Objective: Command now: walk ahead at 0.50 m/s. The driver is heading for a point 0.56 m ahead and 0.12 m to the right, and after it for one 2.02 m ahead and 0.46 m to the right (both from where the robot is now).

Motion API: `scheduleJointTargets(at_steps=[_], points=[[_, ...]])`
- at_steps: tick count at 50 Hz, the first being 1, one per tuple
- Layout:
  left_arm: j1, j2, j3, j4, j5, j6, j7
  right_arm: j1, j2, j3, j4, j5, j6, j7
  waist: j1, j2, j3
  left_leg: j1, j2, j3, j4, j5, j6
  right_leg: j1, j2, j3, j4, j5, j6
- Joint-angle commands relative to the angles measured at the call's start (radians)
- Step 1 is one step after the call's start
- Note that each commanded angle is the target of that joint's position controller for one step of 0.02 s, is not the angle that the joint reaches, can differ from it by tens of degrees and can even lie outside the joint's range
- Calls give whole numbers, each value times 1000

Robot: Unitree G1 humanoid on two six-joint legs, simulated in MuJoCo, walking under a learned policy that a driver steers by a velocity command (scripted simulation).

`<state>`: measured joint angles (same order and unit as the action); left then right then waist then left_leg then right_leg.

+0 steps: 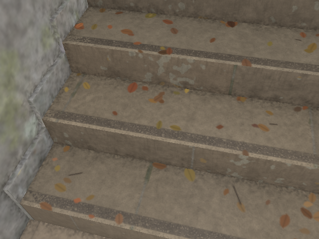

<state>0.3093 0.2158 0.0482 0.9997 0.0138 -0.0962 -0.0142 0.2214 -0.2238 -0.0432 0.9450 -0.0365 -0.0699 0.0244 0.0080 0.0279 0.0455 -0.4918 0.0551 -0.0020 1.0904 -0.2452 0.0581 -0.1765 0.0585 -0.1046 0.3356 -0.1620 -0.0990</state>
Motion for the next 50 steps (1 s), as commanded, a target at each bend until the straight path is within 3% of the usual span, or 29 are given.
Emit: scheduleJointTargets(at_steps=[1,5,8,10,12,14,15,16,17,19,21,24,25,29,31,33,36,37,38,39,40,41,42,43,44,45,46,48,50], points=[[51,98,11,-10,-8,-22,4,34,-16,-2,-28,-9,13,11,-30,-84,-16,-54,29,21,-64,75,-27,31,-258,180,-178,342,-103],[74,101,4,-2,-1,-21,6,-152,-4,12,-77,7,11,11,6,-98,20,-7,6,72,-355,182,-42,12,-218,120,-176,391,-72],[115,107,3,17,0,-23,14,-203,0,19,-79,12,7,-5,28,-121,7,16,-12,78,-462,169,-32,83,-249,138,-153,419,-83],[149,86,2,35,7,-17,23,-158,1,22,-63,13,6,-19,25,-129,-8,54,-19,87,-451,110,-5,115,-282,153,-112,378,-111],[128,99,4,38,10,-15,27,-112,-16,10,-53,10,-5,-29,-12,-99,-6,129,-54,98,-500,40,25,119,-289,155,-9,556,-110],[92,119,7,29,-14,-23,31,138,-51,-11,33,-5,-27,-52,-122,-28,-112,409,-73,80,-668,104,46,61,-196,94,334,659,-65],[70,79,-6,-8,-27,-26,32,294,-146,-34,61,-29,-36,-63,-165,86,-189,587,158,-188,-738,158,93,-119,-132,45,647,364,-28],[178,-12,-19,-2,-34,-19,26,298,-246,-62,75,-21,-23,-58,-81,274,-232,725,367,-555,-820,254,261,-433,28,21,958,-337,10],[120,54,-3,22,6,-2,29,241,-165,-53,74,8,-14,-46,-80,59,-153,636,329,-497,-831,-27,268,-533,-50,127,1073,-315,-5],[38,25,2,3,15,4,4,126,-41,-21,54,15,-18,-27,-30,22,-23,447,250,-337,-903,-208,209,-595,-91,128,1157,-192,-6],[40,-6,5,1,23,25,-9,126,11,1,76,15,-33,-37,11,16,19,325,200,-196,-924,-50,151,-567,-102,129,1192,-105,15],[4,-73,-1,-23,23,57,-1,237,-1,5,126,-3,-56,-39,-1,23,-6,290,212,-93,-877,140,162,-671,-59,101,1465,-97,19],[-66,-99,-12,-65,8,70,19,278,-15,4,143,-6,-58,-36,-20,67,4,329,244,-122,-888,95,179,-829,-45,90,1679,-181,5],[-347,-137,-48,-255,11,72,64,367,21,35,195,-16,-64,-38,-41,49,91,444,282,-106,-920,-52,121,-1283,-48,172,1949,-299,-50],[-397,-131,-62,-327,13,77,66,360,-10,38,199,-7,-76,-34,-10,-11,102,448,280,-36,-948,-78,89,-1335,-63,181,1883,-347,-52],[-459,-137,-85,-398,18,80,56,339,-9,50,209,8,-64,-37,21,-52,120,317,191,80,-1000,-68,38,-1217,-97,104,1629,-296,-41],[-464,-146,-109,-442,16,112,26,336,-36,51,195,42,-40,-74,11,22,47,269,151,183,-1147,386,101,-846,-133,-57,1249,-295,-24],[-408,-154,-115,-398,-16,108,25,267,-56,57,150,73,-36,-78,50,-7,-16,222,131,267,-1066,991,111,-573,-71,-162,1098,-290,-49],[-313,-100,-101,-377,-29,108,34,308,-125,43,132,94,-43,-82,84,56,-141,287,177,244,-895,1612,123,-383,6,-216,1042,-279,-62],[-147,-69,-83,-326,-25,105,36,312,-196,20,123,92,-38,-82,141,162,-277,457,209,231,-658,1852,108,-307,54,-193,939,-282,-83],[-20,-23,-66,-301,-4,93,24,260,-246,-5,87,90,-32,-67,188,260,-382,577,226,232,-403,1880,82,-225,73,-106,743,-265,-115],[-11,53,-35,-292,18,81,8,261,-229,-12,38,56,-37,-56,189,255,-429,434,201,192,-112,1494,40,-61,45,172,591,-261,-152],[-32,211,13,-258,8,85,18,193,-80,11,-82,48,-42,-12,132,-224,-421,-78,-82,178,402,109,-73,174,-279,794,269,216,-309],[-68,244,49,-270,15,106,44,189,-102,-2,-117,1,-43,10,91,-131,-488,-153,-89,-65,680,22,-45,139,-318,1034,99,246,-298],[-154,203,39,-260,15,109,43,129,-46,2,-178,8,-30,6,33,-86,-362,-237,-75,-65,802,70,-37,9,-291,911,94,91,-283],[-152,138,26,-208,3,100,35,63,-10,10,-201,-5,-12,-17,3,-5,-196,-305,-48,-55,831,101,-30,-118,-252,776,129,33,-222],[-150,88,19,-176,10,86,40,49,25,24,-240,-18,-7,-36,-33,4,-79,-375,-38,-57,835,80,-19,-226,-214,646,161,118,-197],[-120,11,-2,-120,17,68,28,76,46,33,-267,-12,18,-55,-79,-36,-45,-457,-35,-62,931,17,5,-258,-168,478,131,182,-146],[-70,12,-2,-74,2,45,19,74,63,41,-277,-22,33,-66,-100,-19,-32,-504,-18,-71,832,10,16,-248,-136,349,145,296,-89]])
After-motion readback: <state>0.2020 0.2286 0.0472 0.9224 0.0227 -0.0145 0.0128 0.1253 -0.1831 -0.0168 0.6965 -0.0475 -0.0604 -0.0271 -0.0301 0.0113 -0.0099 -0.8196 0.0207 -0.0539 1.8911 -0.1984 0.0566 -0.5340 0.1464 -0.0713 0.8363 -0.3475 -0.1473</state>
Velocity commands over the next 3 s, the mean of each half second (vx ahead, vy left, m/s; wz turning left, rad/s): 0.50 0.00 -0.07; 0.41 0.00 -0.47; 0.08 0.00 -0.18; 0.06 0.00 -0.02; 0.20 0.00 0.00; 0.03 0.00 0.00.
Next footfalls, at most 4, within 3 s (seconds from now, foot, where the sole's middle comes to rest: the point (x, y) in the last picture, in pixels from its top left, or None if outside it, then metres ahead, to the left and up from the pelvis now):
0.30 left None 0.26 0.10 -0.78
0.80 right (207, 211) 0.54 -0.12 -0.62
1.42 left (187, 127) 0.81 -0.05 -0.45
1.98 right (241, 134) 0.77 -0.26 -0.45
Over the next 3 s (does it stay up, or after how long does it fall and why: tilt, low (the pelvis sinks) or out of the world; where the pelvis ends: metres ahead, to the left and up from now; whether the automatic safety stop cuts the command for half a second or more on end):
stays up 1.05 -0.17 0.47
